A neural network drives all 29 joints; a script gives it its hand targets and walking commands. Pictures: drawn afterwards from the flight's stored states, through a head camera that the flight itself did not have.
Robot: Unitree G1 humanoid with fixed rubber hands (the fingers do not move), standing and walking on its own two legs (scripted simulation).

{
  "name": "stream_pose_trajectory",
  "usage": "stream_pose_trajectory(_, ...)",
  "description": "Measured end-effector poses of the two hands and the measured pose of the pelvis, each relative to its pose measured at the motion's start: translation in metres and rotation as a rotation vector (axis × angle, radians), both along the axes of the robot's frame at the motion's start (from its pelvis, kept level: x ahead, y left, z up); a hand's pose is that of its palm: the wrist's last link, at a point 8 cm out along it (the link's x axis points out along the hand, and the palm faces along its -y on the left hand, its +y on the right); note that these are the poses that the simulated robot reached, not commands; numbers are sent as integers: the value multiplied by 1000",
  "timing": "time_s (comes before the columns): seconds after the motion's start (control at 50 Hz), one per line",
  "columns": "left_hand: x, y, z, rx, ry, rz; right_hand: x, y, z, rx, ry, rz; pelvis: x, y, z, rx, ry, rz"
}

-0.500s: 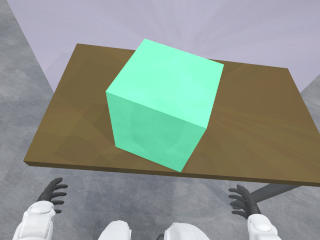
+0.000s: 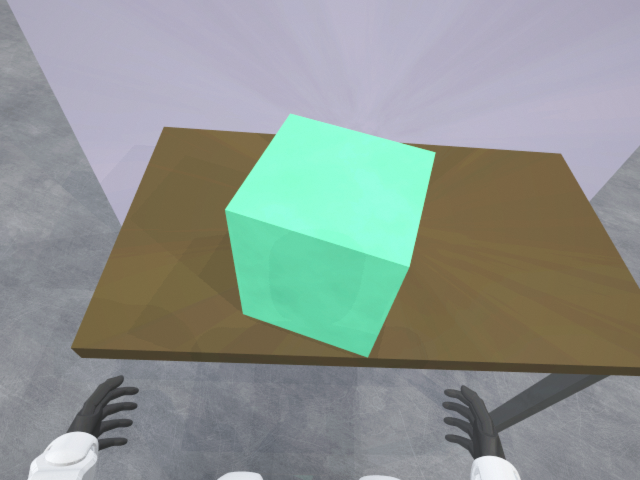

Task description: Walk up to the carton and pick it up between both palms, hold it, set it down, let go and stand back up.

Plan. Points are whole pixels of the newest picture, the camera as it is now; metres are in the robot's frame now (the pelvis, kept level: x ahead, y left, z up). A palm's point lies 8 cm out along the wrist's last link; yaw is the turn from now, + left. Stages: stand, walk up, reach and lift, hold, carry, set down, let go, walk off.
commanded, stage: reach and lift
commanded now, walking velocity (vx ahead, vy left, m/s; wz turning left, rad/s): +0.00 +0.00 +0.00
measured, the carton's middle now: (330, 240) +0.42 +0.00 +0.02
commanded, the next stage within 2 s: none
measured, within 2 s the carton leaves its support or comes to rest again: neither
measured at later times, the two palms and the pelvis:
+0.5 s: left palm (73, 401) +0.19 +0.31 -0.04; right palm (451, 425) +0.19 -0.16 -0.04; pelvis +0.03 +0.05 +0.01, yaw -2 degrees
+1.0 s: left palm (70, 381) +0.21 +0.31 -0.02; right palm (429, 420) +0.19 -0.12 -0.02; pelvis +0.04 +0.07 +0.00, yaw -2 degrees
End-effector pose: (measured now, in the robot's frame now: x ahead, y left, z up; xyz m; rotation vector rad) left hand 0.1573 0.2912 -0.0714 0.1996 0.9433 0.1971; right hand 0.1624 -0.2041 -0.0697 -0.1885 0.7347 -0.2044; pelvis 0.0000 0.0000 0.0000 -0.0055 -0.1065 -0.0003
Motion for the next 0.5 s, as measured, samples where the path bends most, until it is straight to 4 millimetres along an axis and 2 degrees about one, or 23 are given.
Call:
stream_pose_trajectory(0.1,3,0,-1,-32,-32,-17,-13,8,-1,12,11,-37,2,12,1,0,-1,-27)
stream_pose_trajectory(0.18,10,4,3,-38,-76,-39,-13,16,3,26,-20,-48,5,21,2,-4,2,-38)
stream_pose_trajectory(0.38,31,18,20,-54,-211,-87,14,39,22,69,-148,-55,20,39,4,-15,-8,-44)
stream_pose_trajectory(0.5,36,17,28,-93,-276,-109,25,48,28,85,-193,-73,30,50,5,-25,-14,-37)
